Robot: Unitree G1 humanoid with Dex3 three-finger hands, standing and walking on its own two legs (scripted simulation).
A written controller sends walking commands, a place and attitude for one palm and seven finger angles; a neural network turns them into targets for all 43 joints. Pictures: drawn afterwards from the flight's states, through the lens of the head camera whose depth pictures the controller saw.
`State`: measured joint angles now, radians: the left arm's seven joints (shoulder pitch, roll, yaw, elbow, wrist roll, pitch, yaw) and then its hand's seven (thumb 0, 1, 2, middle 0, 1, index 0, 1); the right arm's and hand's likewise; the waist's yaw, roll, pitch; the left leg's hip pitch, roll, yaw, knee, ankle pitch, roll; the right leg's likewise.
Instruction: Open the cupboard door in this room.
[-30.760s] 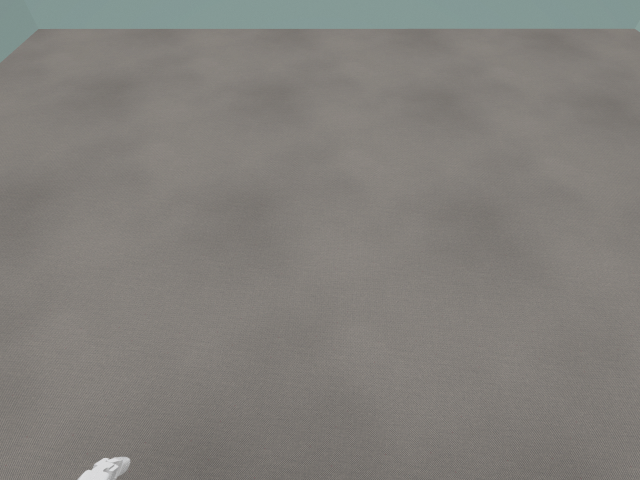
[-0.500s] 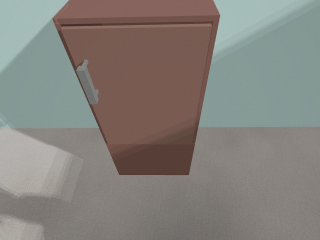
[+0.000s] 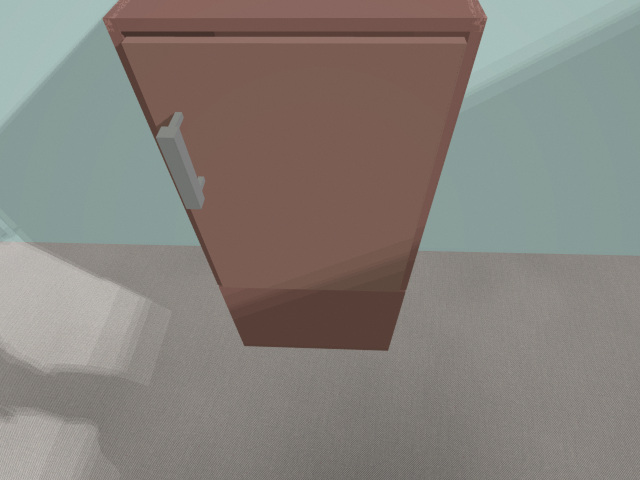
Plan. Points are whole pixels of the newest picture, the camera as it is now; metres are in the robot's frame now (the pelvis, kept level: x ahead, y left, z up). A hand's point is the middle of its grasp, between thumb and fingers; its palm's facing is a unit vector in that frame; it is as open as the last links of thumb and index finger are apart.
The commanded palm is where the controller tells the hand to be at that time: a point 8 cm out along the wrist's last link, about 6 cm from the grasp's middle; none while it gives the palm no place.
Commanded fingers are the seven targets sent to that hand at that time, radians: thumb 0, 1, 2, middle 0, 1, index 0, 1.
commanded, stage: come to a stop and stand still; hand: left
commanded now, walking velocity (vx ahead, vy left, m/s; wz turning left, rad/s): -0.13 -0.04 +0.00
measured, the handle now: (186, 161) +0.54 +0.25 +0.08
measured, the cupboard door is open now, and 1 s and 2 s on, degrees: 0 0 0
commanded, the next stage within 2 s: look again from close up in 1.34 s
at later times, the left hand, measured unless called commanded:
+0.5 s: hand out of the picture +0.05 +0.18 -0.15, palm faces -0.03 -0.97 -0.24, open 7.4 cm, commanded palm none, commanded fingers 0.00 0.90 0.90 -0.20 -0.30 -0.20 -0.30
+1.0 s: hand out of the picture -0.01 +0.22 -0.16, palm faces -0.01 -0.97 -0.24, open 7.4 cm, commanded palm none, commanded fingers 0.00 0.90 0.90 -0.20 -0.30 -0.20 -0.30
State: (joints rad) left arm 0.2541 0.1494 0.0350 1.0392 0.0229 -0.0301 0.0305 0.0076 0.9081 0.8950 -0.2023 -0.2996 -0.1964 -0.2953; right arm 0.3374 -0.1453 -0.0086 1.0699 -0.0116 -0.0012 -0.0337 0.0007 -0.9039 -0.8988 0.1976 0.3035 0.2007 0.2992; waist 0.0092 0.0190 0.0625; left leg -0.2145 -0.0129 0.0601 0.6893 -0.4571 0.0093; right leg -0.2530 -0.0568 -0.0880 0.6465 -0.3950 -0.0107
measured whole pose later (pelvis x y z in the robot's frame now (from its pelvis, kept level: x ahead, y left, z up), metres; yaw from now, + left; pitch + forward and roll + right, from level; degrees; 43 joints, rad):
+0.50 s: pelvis -0.01 -0.01 +0.01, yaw -1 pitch +0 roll +1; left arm 0.22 0.19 0.00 1.00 0.02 -0.01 0.02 0.01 0.91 0.89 -0.20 -0.30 -0.20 -0.30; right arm 0.21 -0.18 -0.02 1.03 -0.02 -0.01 -0.03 0.00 -0.91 -0.90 0.20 0.30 0.20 0.30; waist 0.00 0.00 0.04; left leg -0.17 0.03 0.09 0.47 -0.30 -0.01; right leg -0.21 -0.03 -0.07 0.52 -0.32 -0.02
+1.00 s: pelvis -0.06 +0.02 +0.01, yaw -1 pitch -2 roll +0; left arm 0.25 0.23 -0.01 1.01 0.02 0.01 0.02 0.01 0.91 0.90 -0.20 -0.30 -0.20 -0.30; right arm 0.22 -0.21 -0.01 1.02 -0.02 0.00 -0.01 0.00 -0.90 -0.90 0.20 0.30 0.20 0.30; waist 0.01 -0.01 0.01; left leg -0.21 0.01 0.09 0.48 -0.24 0.04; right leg -0.21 -0.05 -0.07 0.47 -0.22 0.02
